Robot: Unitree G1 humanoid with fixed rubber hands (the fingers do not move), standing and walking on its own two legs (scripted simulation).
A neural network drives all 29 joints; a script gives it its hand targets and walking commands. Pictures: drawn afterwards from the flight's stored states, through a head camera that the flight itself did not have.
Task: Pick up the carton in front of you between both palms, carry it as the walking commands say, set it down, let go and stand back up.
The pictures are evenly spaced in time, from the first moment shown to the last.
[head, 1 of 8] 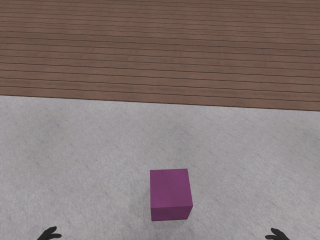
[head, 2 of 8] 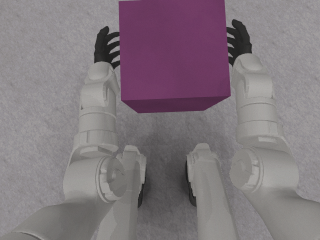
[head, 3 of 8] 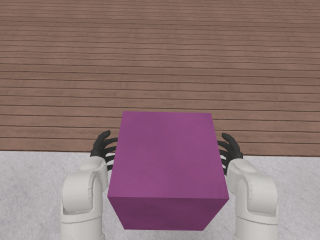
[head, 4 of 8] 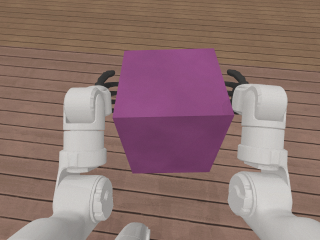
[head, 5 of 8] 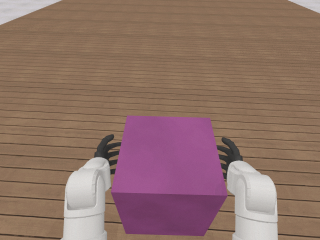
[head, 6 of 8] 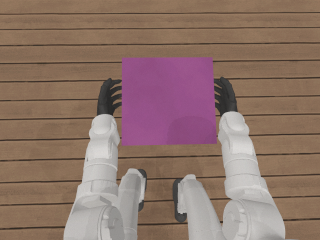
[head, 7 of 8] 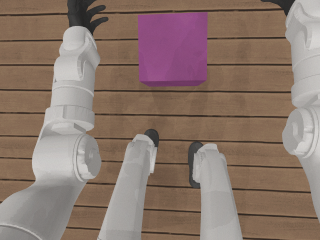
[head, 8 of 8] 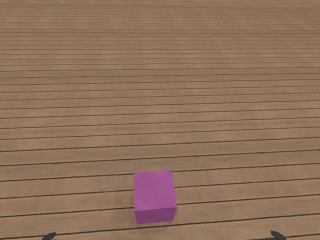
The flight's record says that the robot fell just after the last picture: no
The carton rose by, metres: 1.11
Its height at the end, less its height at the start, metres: +0.36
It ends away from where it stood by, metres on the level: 5.18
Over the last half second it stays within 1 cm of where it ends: yes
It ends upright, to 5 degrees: yes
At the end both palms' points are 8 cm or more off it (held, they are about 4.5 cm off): yes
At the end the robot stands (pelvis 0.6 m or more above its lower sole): yes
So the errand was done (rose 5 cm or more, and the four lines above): yes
